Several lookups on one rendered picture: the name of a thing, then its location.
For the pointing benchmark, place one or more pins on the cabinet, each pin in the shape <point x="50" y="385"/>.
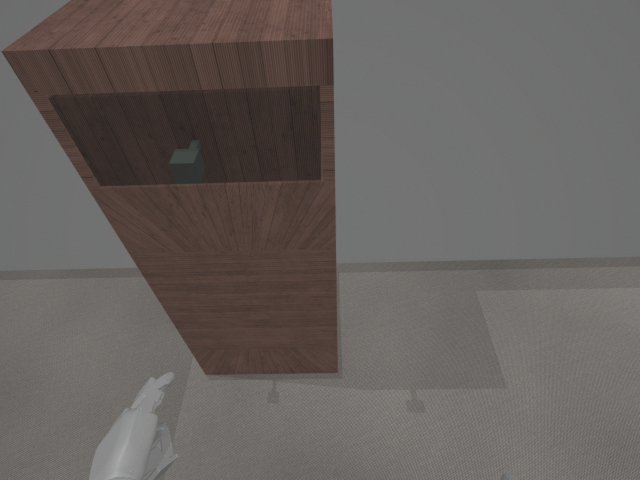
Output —
<point x="246" y="271"/>

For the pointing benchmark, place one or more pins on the robot left hand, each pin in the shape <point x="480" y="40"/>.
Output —
<point x="137" y="447"/>

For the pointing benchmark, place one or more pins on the handle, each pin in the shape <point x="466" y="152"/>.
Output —
<point x="187" y="164"/>

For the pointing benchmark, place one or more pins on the drawer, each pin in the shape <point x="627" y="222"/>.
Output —
<point x="246" y="134"/>

